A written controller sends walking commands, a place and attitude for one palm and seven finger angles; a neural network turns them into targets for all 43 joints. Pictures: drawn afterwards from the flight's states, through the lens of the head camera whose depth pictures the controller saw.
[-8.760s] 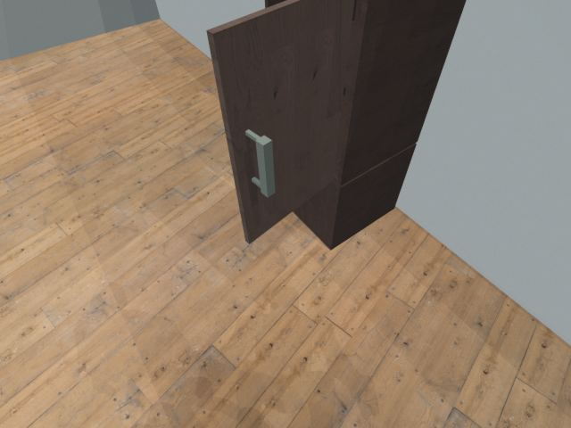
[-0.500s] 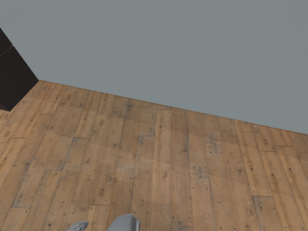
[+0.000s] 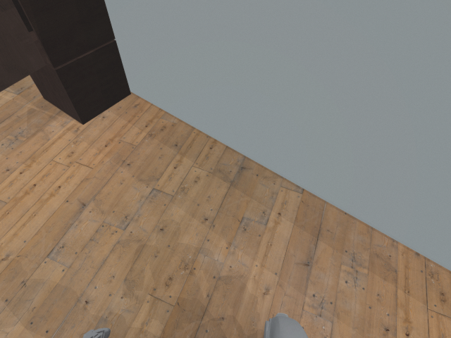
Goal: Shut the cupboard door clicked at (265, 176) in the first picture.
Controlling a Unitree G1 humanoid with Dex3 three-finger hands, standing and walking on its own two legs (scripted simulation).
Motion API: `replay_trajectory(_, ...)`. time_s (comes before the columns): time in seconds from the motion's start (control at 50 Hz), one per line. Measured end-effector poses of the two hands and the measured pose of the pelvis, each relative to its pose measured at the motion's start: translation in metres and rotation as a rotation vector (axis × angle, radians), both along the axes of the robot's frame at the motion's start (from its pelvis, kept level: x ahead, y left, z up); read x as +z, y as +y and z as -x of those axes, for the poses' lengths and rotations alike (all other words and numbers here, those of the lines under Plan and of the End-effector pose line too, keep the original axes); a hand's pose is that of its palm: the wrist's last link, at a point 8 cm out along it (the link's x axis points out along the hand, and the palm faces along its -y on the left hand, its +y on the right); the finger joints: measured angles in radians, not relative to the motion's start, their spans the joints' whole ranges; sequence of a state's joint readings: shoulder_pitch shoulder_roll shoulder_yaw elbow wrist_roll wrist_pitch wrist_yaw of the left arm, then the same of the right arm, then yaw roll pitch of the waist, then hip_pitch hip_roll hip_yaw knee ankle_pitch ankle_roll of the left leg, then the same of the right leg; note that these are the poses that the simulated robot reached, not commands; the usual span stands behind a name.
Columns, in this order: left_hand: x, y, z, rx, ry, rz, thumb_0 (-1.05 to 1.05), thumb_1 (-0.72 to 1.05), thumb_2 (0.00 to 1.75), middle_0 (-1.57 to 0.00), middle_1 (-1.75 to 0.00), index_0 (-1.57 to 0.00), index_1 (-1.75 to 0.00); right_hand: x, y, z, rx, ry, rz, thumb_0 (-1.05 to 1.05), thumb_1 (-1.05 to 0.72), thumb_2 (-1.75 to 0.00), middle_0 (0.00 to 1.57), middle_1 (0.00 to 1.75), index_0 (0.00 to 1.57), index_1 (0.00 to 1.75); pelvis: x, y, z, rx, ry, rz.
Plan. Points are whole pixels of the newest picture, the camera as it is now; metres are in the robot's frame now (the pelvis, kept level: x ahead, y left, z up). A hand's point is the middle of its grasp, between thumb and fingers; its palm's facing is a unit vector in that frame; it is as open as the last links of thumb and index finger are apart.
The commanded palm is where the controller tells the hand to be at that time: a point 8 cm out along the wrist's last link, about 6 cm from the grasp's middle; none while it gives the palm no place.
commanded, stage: walk to a spot facing it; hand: left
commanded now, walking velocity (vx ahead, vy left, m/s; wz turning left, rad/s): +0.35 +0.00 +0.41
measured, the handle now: out of the picture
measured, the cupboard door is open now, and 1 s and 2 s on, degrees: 98 98 98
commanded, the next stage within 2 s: turn to face it in 1.80 s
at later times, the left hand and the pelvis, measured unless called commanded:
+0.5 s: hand out of the picture +0.14 +0.14 -0.16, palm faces +0.29 -0.93 -0.22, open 7.2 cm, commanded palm none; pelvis +0.19 -0.05 +0.00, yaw +15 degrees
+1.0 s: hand (128, 221) +0.38 +0.27 -0.17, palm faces +0.34 -0.93 -0.15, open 7.3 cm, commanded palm none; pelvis +0.37 +0.07 +0.00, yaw +19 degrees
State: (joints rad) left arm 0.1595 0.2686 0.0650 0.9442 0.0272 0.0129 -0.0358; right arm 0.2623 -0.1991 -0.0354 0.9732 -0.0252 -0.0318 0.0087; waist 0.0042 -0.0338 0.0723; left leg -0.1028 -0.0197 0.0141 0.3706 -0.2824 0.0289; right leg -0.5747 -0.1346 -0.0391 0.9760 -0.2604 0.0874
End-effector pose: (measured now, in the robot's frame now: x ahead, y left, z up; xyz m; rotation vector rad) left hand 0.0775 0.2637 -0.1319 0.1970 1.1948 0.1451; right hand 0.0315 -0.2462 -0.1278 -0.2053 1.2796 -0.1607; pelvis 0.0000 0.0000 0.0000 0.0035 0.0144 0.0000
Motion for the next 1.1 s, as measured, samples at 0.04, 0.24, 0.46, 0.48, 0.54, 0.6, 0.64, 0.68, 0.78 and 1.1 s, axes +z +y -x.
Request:
replay_trajectory(0.04,0.004,-0.01,-0.029,-0.013,-0.038,0.001,0.01,0.91,0.9,-0.2,-0.3,-0.19,-0.3,-0.005,-0.004,0.003,-0.012,0.047,-0.015,0.01,-0.9,-0.9,0.21,0.3,0.21,0.3,-0.001,-0.007,-0.014,0.014,0.001,-0.004)
replay_trajectory(0.24,0.005,-0.068,-0.129,-0.001,-0.187,-0.015,0.0,0.91,0.89,-0.2,-0.3,-0.2,-0.3,-0.039,-0.052,-0.049,-0.004,0.193,-0.045,0.01,-0.9,-0.9,0.2,0.3,0.2,0.3,-0.02,-0.052,-0.09,0.117,-0.024,-0.014)
replay_trajectory(0.46,0.002,-0.08,-0.06,0.286,0.056,0.005,-0.02,0.95,0.89,-0.2,-0.3,-0.2,-0.3,-0.004,-0.034,-0.264,0.228,-0.034,-0.043,0.01,-0.91,-0.9,0.2,0.3,0.2,0.3,0.004,-0.055,-0.171,0.249,0.001,-0.001)
replay_trajectory(0.48,0.001,-0.081,-0.051,0.306,0.09,0.013,-0.02,0.95,0.89,-0.2,-0.3,-0.2,-0.3,-0.002,-0.026,-0.284,0.253,-0.056,-0.048,0.01,-0.91,-0.9,0.2,0.3,0.2,0.3,0.004,-0.053,-0.178,0.257,0.001,0.001)
replay_trajectory(0.54,-0.005,-0.087,-0.028,0.366,0.195,0.049,-0.01,0.94,0.89,-0.2,-0.3,-0.2,-0.3,0.002,0.005,-0.342,0.332,-0.119,-0.064,0.01,-0.91,-0.9,0.2,0.3,0.2,0.3,0.001,-0.041,-0.201,0.28,-0.004,0.009)
replay_trajectory(0.6,-0.01,-0.093,-0.009,0.425,0.298,0.096,-0.01,0.93,0.89,-0.2,-0.3,-0.19,-0.3,0.004,0.044,-0.396,0.408,-0.175,-0.079,0.01,-0.91,-0.9,0.2,0.3,0.2,0.3,-0.004,-0.024,-0.225,0.297,-0.011,0.013)
replay_trajectory(0.64,-0.016,-0.094,-0.003,0.458,0.36,0.131,0.0,0.92,0.89,-0.2,-0.3,-0.19,-0.3,0.004,0.072,-0.427,0.451,-0.213,-0.085,0.01,-0.91,-0.9,0.2,0.3,0.2,0.3,-0.009,-0.009,-0.242,0.308,-0.015,0.01)
replay_trajectory(0.68,-0.025,-0.091,-0.002,0.475,0.415,0.168,0.0,0.92,0.89,-0.2,-0.3,-0.19,-0.3,0.0,0.095,-0.452,0.473,-0.265,-0.084,0.01,-0.91,-0.9,0.2,0.3,0.2,0.3,-0.02,0.008,-0.259,0.308,-0.017,0.021)
replay_trajectory(0.78,-0.032,-0.055,-0.06,0.466,0.367,0.178,0.01,0.91,0.89,-0.2,-0.3,-0.19,-0.3,-0.002,0.114,-0.455,0.443,-0.226,-0.058,0.0,-0.9,-0.9,0.2,0.3,0.2,0.3,-0.016,0.034,-0.288,0.322,-0.032,0.015)
replay_trajectory(1.1,-0.001,0.07,-0.378,0.267,-0.093,0.042,0.0,0.92,0.9,-0.2,-0.3,-0.19,-0.3,0.004,0.071,-0.384,0.199,0.218,0.047,0.0,-0.92,-0.9,0.2,0.3,0.2,0.3,0.001,0.071,-0.415,0.336,-0.019,0.001)
